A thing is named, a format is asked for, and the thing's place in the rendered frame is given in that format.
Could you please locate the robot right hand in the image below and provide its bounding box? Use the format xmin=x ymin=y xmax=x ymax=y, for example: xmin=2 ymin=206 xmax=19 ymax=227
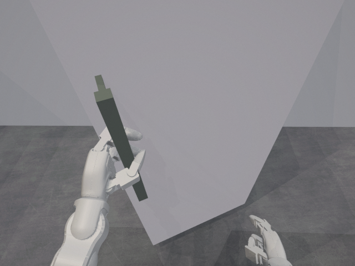
xmin=245 ymin=215 xmax=287 ymax=266

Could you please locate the fridge door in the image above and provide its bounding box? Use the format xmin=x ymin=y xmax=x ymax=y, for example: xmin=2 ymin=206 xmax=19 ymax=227
xmin=30 ymin=0 xmax=344 ymax=245

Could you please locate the handle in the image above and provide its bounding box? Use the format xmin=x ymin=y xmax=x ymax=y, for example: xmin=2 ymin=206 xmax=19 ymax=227
xmin=94 ymin=75 xmax=148 ymax=201

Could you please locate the robot left forearm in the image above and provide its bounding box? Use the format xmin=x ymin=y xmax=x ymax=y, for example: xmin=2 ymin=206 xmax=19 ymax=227
xmin=50 ymin=197 xmax=110 ymax=266

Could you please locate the robot left hand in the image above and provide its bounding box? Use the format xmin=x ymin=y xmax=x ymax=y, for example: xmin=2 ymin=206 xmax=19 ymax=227
xmin=81 ymin=127 xmax=146 ymax=202

